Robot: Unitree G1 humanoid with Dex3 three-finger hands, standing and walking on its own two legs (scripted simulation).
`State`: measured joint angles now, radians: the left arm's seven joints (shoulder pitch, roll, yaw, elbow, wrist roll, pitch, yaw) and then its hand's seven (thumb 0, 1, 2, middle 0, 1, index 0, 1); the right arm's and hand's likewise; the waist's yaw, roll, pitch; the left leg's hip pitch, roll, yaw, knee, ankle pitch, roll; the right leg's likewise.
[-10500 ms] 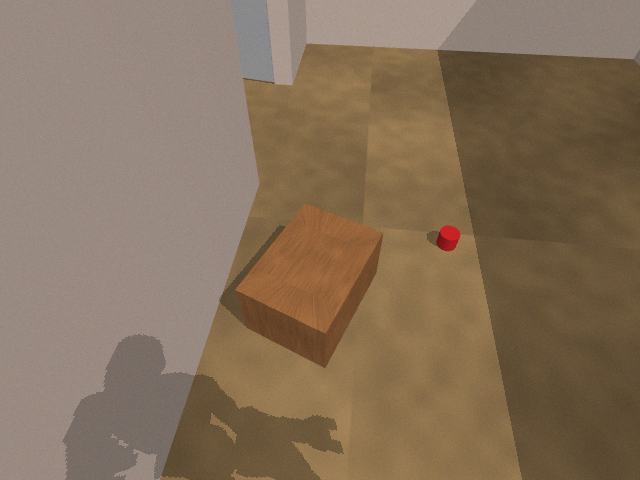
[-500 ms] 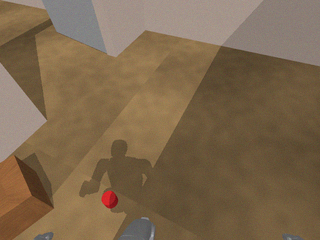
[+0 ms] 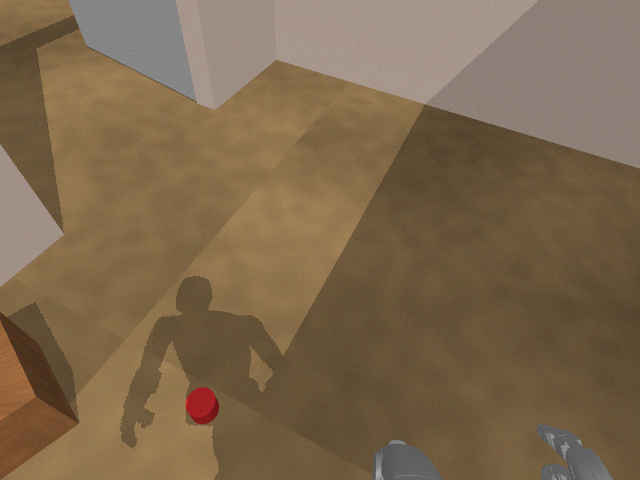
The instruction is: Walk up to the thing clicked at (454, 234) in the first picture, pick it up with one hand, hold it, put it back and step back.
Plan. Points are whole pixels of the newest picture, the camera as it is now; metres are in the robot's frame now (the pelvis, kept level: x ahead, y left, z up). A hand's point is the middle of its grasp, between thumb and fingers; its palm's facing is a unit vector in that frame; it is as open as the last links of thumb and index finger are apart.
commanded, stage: walk up
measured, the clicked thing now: (202, 405) +0.40 +0.32 -0.73
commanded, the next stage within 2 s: none
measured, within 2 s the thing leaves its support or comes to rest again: neither
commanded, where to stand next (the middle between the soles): +0.07 -0.04 m, yaw -55 degrees
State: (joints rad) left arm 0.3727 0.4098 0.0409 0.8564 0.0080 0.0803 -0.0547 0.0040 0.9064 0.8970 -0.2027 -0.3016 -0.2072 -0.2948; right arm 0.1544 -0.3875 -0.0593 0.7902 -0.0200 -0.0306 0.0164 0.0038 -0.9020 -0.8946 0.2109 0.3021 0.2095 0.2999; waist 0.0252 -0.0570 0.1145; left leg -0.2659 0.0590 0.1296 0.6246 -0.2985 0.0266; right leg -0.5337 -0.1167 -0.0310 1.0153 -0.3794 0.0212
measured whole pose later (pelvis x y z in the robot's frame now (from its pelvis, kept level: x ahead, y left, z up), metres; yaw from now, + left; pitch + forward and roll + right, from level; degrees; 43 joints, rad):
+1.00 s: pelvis +0.00 +0.01 -0.01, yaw -42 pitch -2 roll +0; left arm 0.30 0.41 0.05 0.82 0.02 -0.03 0.00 0.00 0.90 0.90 -0.20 -0.30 -0.21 -0.30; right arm 0.29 -0.46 -0.07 0.84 -0.02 0.04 0.02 0.01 -0.91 -0.90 0.20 0.30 0.20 0.30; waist -0.04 0.04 0.10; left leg -0.44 0.11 0.04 0.96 -0.50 0.01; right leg -0.27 0.03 0.05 0.69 -0.37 -0.01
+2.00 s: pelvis +0.04 +0.02 +0.01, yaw -58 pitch -2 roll +0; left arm 0.10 0.36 0.00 1.04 -0.01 -0.03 0.00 0.00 0.90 0.90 -0.20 -0.30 -0.21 -0.30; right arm 0.13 -0.36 0.01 1.07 0.00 -0.01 0.02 0.00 -0.91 -0.90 0.21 0.30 0.20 0.30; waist -0.02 0.00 0.06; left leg -0.24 0.05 0.06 0.55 -0.27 -0.02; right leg -0.24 0.02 0.07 0.57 -0.29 0.00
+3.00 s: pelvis +0.06 +0.02 +0.02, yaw -58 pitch -2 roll +0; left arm 0.09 0.34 0.01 1.14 0.00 -0.01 0.00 0.00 0.91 0.90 -0.20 -0.30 -0.21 -0.29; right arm 0.07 -0.35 -0.01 1.15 -0.01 -0.01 0.01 0.00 -0.91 -0.90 0.21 0.30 0.20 0.30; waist -0.01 0.00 0.05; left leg -0.13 0.02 0.07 0.32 -0.16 0.00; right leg -0.11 -0.01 0.08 0.32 -0.17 0.03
